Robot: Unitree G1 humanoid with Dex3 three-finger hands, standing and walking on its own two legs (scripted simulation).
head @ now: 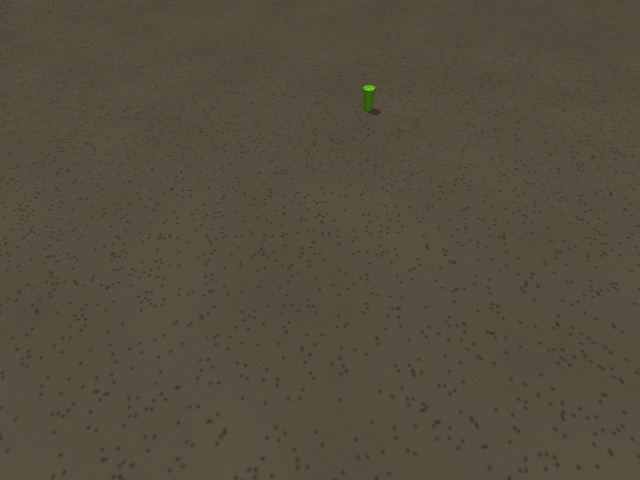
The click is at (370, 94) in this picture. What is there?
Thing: tapered cup
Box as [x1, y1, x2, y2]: [363, 85, 374, 110]
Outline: 366,85 363,87 363,108 365,110 370,110 372,105 374,87 371,85
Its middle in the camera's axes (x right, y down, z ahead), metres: +0.32 -0.86 +2.36
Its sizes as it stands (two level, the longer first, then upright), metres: 0.073 0.073 0.136
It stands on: the floor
